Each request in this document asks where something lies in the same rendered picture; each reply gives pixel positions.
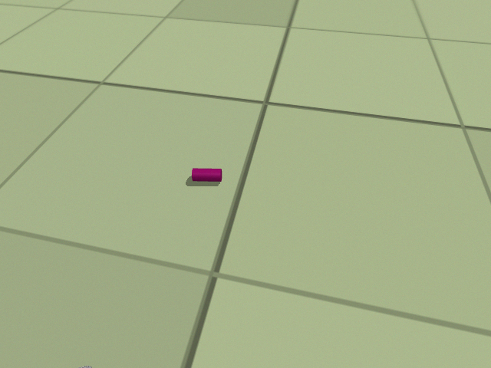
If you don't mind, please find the can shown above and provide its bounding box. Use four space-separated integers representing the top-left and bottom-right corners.
192 169 222 182

